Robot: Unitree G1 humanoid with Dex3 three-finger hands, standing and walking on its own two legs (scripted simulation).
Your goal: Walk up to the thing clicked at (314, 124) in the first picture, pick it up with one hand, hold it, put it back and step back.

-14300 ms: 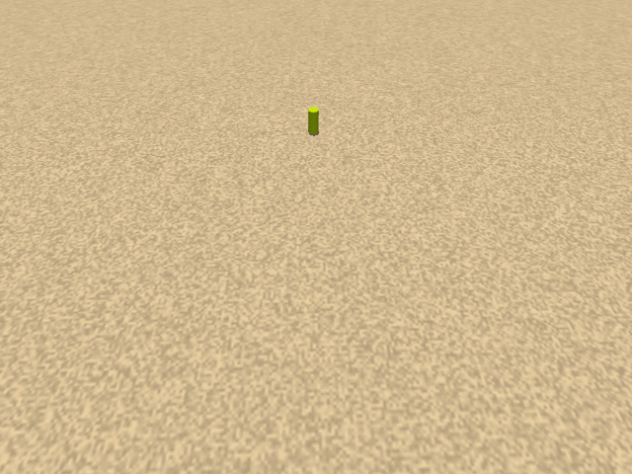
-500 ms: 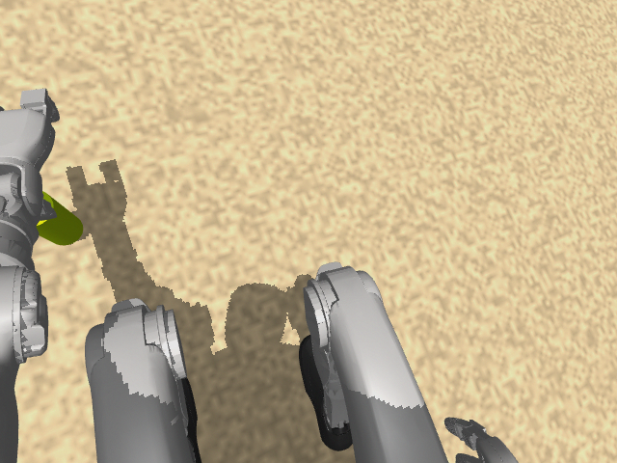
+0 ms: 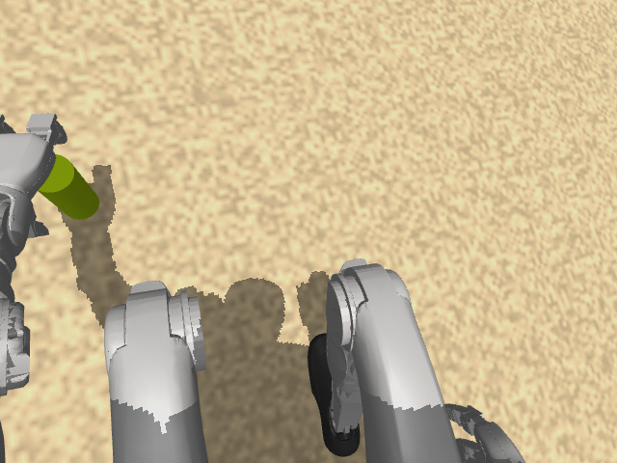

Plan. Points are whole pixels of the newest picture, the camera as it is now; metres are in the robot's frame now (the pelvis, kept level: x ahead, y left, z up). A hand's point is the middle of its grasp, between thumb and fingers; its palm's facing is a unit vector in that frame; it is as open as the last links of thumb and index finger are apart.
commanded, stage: withdraw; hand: left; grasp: from above
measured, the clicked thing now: (67, 190) +0.48 +0.31 -0.26
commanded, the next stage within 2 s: none
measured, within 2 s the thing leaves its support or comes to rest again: neither
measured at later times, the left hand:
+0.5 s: hand out of the picture +0.45 +0.34 +0.00, palm faces -0.46 -0.08 -0.88, open 14.0 cm
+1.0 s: hand (5, 152) +0.46 +0.31 -0.07, palm faces -0.43 -0.07 -0.90, open 14.0 cm
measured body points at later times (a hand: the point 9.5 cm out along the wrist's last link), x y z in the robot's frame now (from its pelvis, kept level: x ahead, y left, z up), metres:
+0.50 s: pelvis +0.01 +0.00 +0.10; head +0.22 +0.06 +0.49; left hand +0.47 +0.34 +0.05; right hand +0.06 -0.26 -0.02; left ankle +0.08 +0.13 -0.30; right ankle +0.10 -0.13 -0.30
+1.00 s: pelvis -0.01 +0.00 +0.07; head +0.21 +0.09 +0.46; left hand +0.48 +0.31 -0.02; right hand +0.08 -0.28 -0.02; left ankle +0.08 +0.13 -0.30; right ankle +0.10 -0.13 -0.30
